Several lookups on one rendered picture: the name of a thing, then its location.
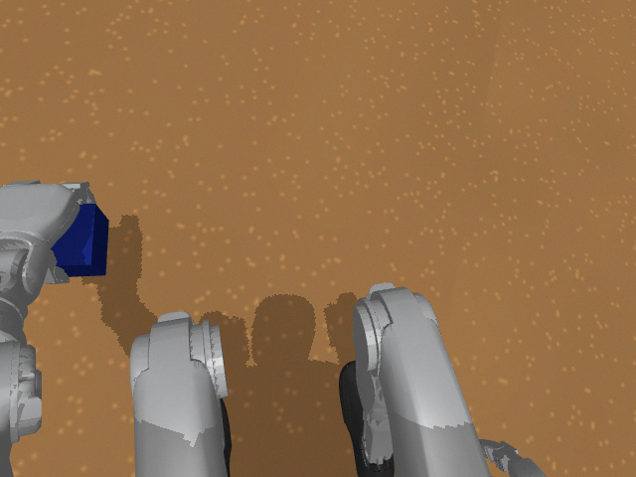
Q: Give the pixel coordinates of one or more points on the right robot hand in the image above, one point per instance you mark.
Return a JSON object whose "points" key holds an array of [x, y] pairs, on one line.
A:
{"points": [[507, 459]]}

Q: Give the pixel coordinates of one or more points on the left robot hand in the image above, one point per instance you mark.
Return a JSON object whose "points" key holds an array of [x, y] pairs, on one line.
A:
{"points": [[44, 211]]}

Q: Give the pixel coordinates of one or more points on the left robot arm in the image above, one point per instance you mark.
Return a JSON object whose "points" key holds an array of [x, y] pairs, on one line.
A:
{"points": [[24, 262]]}

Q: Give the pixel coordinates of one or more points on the right robot foot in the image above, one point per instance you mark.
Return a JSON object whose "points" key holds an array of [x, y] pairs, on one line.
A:
{"points": [[353, 417]]}

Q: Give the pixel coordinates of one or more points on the small box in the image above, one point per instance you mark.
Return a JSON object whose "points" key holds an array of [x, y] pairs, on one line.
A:
{"points": [[82, 249]]}

